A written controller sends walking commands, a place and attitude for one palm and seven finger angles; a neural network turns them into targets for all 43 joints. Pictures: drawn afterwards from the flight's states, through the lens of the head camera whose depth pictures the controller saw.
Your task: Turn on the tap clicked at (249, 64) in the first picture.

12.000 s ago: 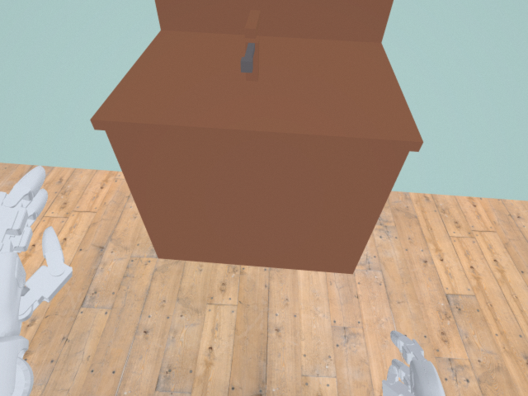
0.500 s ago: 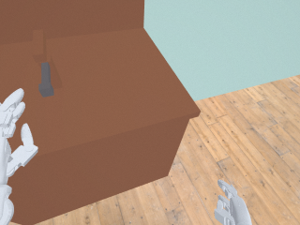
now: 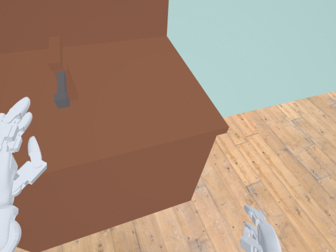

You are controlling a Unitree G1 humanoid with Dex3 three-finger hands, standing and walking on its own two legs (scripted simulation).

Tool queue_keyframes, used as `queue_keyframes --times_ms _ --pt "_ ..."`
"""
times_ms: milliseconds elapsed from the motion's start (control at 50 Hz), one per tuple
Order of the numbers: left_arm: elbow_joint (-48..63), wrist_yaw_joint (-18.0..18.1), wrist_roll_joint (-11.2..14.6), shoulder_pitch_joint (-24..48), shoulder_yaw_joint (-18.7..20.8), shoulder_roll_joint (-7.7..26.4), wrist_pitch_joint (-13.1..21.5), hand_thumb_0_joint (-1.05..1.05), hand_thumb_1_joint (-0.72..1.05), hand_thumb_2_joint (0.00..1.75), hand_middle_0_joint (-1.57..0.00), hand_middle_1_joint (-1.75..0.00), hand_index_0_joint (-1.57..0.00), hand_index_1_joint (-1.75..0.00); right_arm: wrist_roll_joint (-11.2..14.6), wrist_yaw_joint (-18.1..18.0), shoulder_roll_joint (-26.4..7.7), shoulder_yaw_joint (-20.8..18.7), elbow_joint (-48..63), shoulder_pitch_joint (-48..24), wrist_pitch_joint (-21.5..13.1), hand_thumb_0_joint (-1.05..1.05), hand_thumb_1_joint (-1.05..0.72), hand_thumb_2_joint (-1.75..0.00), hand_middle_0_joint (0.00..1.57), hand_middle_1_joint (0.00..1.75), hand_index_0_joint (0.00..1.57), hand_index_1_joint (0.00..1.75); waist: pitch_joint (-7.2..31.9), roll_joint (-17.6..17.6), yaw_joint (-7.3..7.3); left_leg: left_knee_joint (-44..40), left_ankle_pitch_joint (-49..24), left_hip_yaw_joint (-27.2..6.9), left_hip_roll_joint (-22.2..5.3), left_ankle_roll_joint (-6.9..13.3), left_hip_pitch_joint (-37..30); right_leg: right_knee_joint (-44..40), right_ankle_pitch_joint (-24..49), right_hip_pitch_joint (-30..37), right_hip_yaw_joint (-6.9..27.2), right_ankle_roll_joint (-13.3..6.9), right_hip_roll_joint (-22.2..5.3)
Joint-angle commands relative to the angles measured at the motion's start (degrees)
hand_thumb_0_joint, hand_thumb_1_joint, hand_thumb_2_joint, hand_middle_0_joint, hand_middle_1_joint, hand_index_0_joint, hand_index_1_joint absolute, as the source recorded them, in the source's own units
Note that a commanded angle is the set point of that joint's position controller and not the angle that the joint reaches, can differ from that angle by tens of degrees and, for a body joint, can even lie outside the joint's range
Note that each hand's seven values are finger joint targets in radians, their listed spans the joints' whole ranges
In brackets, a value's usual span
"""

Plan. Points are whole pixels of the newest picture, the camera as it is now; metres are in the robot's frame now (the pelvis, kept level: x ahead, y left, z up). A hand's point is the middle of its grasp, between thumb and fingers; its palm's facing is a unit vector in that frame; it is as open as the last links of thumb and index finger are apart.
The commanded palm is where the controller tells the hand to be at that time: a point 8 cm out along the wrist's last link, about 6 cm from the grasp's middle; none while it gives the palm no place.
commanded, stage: turn the palm inward beside the body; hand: left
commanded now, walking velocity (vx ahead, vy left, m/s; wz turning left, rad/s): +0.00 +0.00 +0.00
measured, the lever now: (62, 100) +0.42 +0.32 +0.11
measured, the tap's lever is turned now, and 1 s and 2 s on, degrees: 0 0 0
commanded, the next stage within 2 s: none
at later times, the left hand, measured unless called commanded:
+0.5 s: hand (34, 182) +0.18 +0.23 +0.17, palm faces +0.62 -0.75 -0.25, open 7.4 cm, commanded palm +0.14 +0.26 +0.17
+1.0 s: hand (59, 179) +0.20 +0.21 +0.15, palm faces +0.53 -0.82 -0.22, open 7.4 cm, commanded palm +0.14 +0.24 +0.17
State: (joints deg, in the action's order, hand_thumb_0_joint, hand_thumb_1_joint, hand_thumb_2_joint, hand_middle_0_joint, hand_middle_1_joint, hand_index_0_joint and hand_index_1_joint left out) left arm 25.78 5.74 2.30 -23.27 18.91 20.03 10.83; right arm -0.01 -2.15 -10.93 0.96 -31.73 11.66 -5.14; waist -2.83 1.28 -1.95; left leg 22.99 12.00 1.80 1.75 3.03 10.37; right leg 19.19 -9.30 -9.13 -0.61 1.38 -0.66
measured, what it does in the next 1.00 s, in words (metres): shifts its weight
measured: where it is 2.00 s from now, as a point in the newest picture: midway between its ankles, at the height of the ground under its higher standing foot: outside the picture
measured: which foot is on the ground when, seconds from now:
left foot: down 0.00-1.00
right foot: down 0.00-1.00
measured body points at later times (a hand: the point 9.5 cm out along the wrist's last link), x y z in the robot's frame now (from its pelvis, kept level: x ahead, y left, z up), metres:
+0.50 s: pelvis -0.01 -0.06 -0.02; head -0.02 -0.08 +0.43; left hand +0.14 +0.27 +0.18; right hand +0.21 -0.27 -0.10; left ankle +0.00 +0.08 -0.75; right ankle +0.01 -0.14 -0.75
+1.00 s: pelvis +0.03 -0.06 -0.02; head +0.02 -0.09 +0.43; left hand +0.16 +0.25 +0.16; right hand +0.24 -0.27 -0.10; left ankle +0.00 +0.08 -0.75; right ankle +0.01 -0.14 -0.75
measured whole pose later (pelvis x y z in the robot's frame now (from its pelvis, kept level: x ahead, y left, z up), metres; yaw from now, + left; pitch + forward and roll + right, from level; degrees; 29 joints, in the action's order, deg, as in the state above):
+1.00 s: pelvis +0.03 -0.06 -0.02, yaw +4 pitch +0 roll +1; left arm 26.8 3.3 12.8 -24.5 20.2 15.9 -2.9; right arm 1.0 -4.3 -15.3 -0.4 -39.5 11.6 -12.8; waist 2.7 -3.0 -6.1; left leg 35.1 20.0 -3.4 0.9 -1.1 14.9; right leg 36.2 -22.0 -14.2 -4.3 -3.2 1.2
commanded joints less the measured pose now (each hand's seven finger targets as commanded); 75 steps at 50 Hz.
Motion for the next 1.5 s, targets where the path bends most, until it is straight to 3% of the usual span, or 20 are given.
queue_keyframes --times_ms 0,20,40,80,100,160,200,260,280,360,440,540,640,680,700,760,880,1000,1280,1480 --pt "-7.0 -1.0 -6.7 35.7 17.5 22.9 0.6 0.0 0.9 0.9 -0.2 -0.3 -0.2 -0.3 -2.7 -2.9 -6.3 -1.9 5.0 -2.3 -3.8 0.0 -0.9 -0.9 0.2 0.3 0.2 0.3 14.7 -16.8 -2.62 -2.7 -12.2 -7.5 -3.4 -5.9 -1.9 10.4 0.6 2.9 -0.4 -3.6 2.4" --pt "-7.3 -2.7 -1.3 25.6 4.6 9.5 -1.7 0.0 0.9 0.9 -0.2 -0.3 -0.2 -0.3 -2.4 0.7 -7.2 -1.7 3.9 -2.4 -4.6 0.0 -0.9 -0.9 0.2 0.3 0.2 0.3 10.2 -9.5 1.86 -2.7 -26.2 -6.9 -4.3 -10.2 -6.4 8.3 1.7 -4.1 -5.2 -3.7 4.4" --pt "0.8 -2.7 2.4 23.0 8.2 11.7 -3.1 0.0 0.9 0.9 -0.2 -0.3 -0.2 -0.3 -1.8 1.3 -11.5 -3.9 3.4 -0.8 -3.9 0.0 -0.9 -0.9 0.2 0.3 0.2 0.3 20.3 -10.1 0.06 -0.8 -29.0 -7.4 -5.7 -10.0 -14.4 11.0 2.6 -5.5 -3.9 -3.1 4.6" --pt "-3.7 -6.6 10.9 15.5 4.1 3.0 -9.5 0.0 0.9 0.9 -0.2 -0.3 -0.2 -0.3 0.6 0.8 -10.5 -2.9 3.9 -5.3 -5.0 0.0 -0.9 -0.9 0.2 0.3 0.2 0.3 19.3 -10.5 -3.12 -0.6 -26.3 -5.7 -4.5 -9.0 -14.8 9.8 1.9 -4.8 -3.3 -3.3 3.3" --pt "-0.5 -7.7 11.2 15.7 1.9 2.9 -11.3 0.0 0.9 0.9 -0.2 -0.3 -0.2 -0.3 0.7 1.2 -11.3 -2.5 3.5 -6.8 -5.5 0.0 -0.9 -0.9 0.2 0.3 0.2 0.3 16.9 -6.5 -3.73 0.5 -22.1 -4.7 -3.8 -7.4 -10.6 8.7 4.4 -3.1 -4.5 -3.3 2.4" --pt "0.9 -6.8 4.0 10.2 1.9 8.1 -14.7 0.0 0.9 0.9 -0.2 -0.3 -0.2 -0.3 1.1 1.9 -11.5 -1.4 5.1 -9.4 -4.6 0.0 -0.9 -0.9 0.2 0.3 0.2 0.3 5.5 -0.1 -2.69 -0.8 -10.3 -4.1 -3.0 -3.8 0.8 8.0 3.5 -3.0 -5.5 -3.3 2.3" --pt "7.0 -3.6 0.2 10.7 4.4 11.4 -13.0 0.0 0.9 0.9 -0.2 -0.3 -0.2 -0.3 0.2 2.1 -10.5 -1.4 6.7 -11.0 -4.1 0.0 -0.9 -0.9 0.2 0.3 0.2 0.3 4.6 -0.3 -2.46 -0.9 -6.4 -4.0 -2.7 -3.2 2.9 8.8 0.4 -3.9 -5.0 -3.3 2.2" --pt "12.4 0.8 2.6 13.8 10.2 13.4 -5.9 0.0 0.9 0.9 -0.2 -0.3 -0.2 -0.3 -0.6 1.2 -9.0 -1.5 6.2 -11.1 -4.9 0.0 -0.9 -0.9 0.2 0.3 0.2 0.3 9.3 -0.4 -2.84 1.9 -0.7 -3.7 -1.7 -2.5 3.0 9.5 -4.4 -5.0 -3.6 -2.9 2.6" --pt "15.7 2.2 3.6 16.5 14.6 18.0 -2.9 0.0 0.9 0.9 -0.2 -0.3 -0.2 -0.3 -0.6 0.8 -8.6 -1.4 5.4 -10.6 -5.4 0.0 -0.9 -0.9 0.2 0.3 0.2 0.3 11.1 -2.0 -3.35 2.5 0.3 -3.5 -1.6 -2.6 2.3 9.2 -5.6 -4.8 -2.8 -2.8 3.0" --pt "9.5 4.5 3.9 17.2 9.6 11.6 2.9 0.0 0.9 0.9 -0.2 -0.3 -0.2 -0.3 -0.7 0.6 -7.5 -1.4 1.7 -8.1 -7.8 0.0 -0.9 -0.9 0.2 0.3 0.2 0.3 8.7 -10.2 -1.67 6.0 5.5 -2.6 -0.4 -2.2 4.0 8.2 -9.9 -8.0 -1.0 -2.8 2.0" --pt "1.6 1.6 3.9 20.4 4.3 10.5 -3.7 0.0 0.9 0.9 -0.2 -0.3 -0.2 -0.3 -0.2 -1.3 -8.9 -1.3 0.0 -9.6 -8.2 0.0 -0.9 -0.9 0.2 0.3 0.2 0.3 2.5 -8.7 0.2 7.4 12.4 -2.2 0.3 -1.3 7.8 2.6 -20.4 -9.3 3.9 -2.1 -1.0" --pt "1.4 -3.0 6.1 23.8 2.5 11.2 -14.0 0.0 0.9 0.9 -0.2 -0.3 -0.2 -0.3 0.9 -4.0 -9.1 -1.4 0.0 -12.8 -8.0 0.0 -0.9 -0.9 0.2 0.3 0.2 0.3 3.0 0.3 -0.95 10.3 9.4 -4.0 -1.1 -2.0 8.7 -1.6 -25.0 -6.0 11.0 0.3 -5.6" --pt "5.1 -0.8 8.5 13.6 11.6 12.9 -10.4 0.0 0.9 0.9 -0.2 -0.3 -0.2 -0.3 0.4 -3.2 -8.2 -2.0 0.0 -12.1 -8.8 0.0 -0.9 -0.9 0.2 0.3 0.2 0.3 10.3 6.2 -4.02 11.3 2.3 -6.0 -1.7 -2.6 9.9 4.4 -1.7 0.6 10.9 2.1 -6.8" --pt "9.1 0.4 8.9 9.3 15.1 14.9 -8.1 0.0 0.9 0.9 -0.2 -0.3 -0.2 -0.3 0.5 -2.1 -8.3 -2.3 0.2 -10.2 -9.2 0.0 -0.9 -0.9 0.2 0.3 0.2 0.3 16.6 1.6 -5.22 11.5 -6.3 -5.0 -1.0 -2.4 7.7 10.3 18.1 4.8 7.6 1.8 -5.2" --pt "10.4 0.4 9.1 6.6 13.8 12.5 -7.4 0.0 0.9 0.9 -0.2 -0.3 -0.2 -0.3 0.2 -1.7 -7.8 -2.1 0.7 -9.3 -9.2 0.0 -0.9 -0.9 0.2 0.3 0.2 0.3 19.0 0.2 -5.24 11.3 -10.3 -4.0 -0.5 -2.2 6.3 12.9 27.1 6.4 5.6 1.8 -4.7" --pt "10.4 -0.3 9.5 2.0 12.2 10.3 -7.7 0.0 0.9 0.9 -0.2 -0.3 -0.2 -0.3 0.6 -1.2 -8.2 -2.1 0.9 -6.8 -9.3 0.0 -0.9 -0.9 0.2 0.3 0.2 0.3 16.9 -2.8 -4.42 11.6 -15.4 -1.9 0.3 -1.6 4.3 14.4 35.3 4.4 1.8 1.4 -2.8" --pt "12.5 -2.0 10.6 4.7 7.4 6.5 -10.1 0.0 0.9 0.9 -0.2 -0.3 -0.2 -0.3 1.3 -2.2 -9.2 -2.4 1.5 -6.6 -11.1 0.0 -0.9 -0.9 0.2 0.3 0.2 0.3 9.7 -0.4 -2.75 10.7 -14.7 -2.9 -0.1 -0.9 2.9 12.2 23.9 -2.2 -0.6 0.1 -0.9" --pt "16.5 -0.5 9.2 7.3 5.4 5.7 -9.7 0.0 0.9 0.9 -0.2 -0.3 -0.2 -0.3 0.8 -2.7 -8.4 -2.2 1.6 -6.5 -12.6 0.0 -0.9 -0.9 0.2 0.3 0.2 0.3 13.2 -2.6 -3.56 9.7 -14.8 -3.1 0.2 -1.3 1.4 12.9 16.1 -2.4 -1.9 -1.5 0.1" --pt "16.9 3.1 9.4 8.4 3.2 3.6 -19.0 0.0 0.9 0.9 -0.2 -0.3 -0.2 -0.3 1.1 -3.5 -7.5 0.3 1.5 -12.4 -12.0 0.0 -0.9 -0.9 0.2 0.3 0.2 0.3 6.4 -4.5 -4.33 4.0 -0.4 -4.9 -0.5 -2.0 3.3 7.3 -4.1 -4.1 -2.5 -2.4 1.1" --pt "20.2 4.9 8.8 9.4 1.2 2.3 -20.7 0.0 0.9 0.9 -0.2 -0.3 -0.2 -0.3 1.0 -3.6 -6.8 1.0 1.0 -14.6 -12.3 0.0 -0.9 -0.9 0.2 0.3 0.2 0.3 4.7 -5.2 -4.39 1.3 8.8 -5.4 -0.1 -2.2 3.6 4.8 -11.7 -3.4 -2.2 -2.4 1.1"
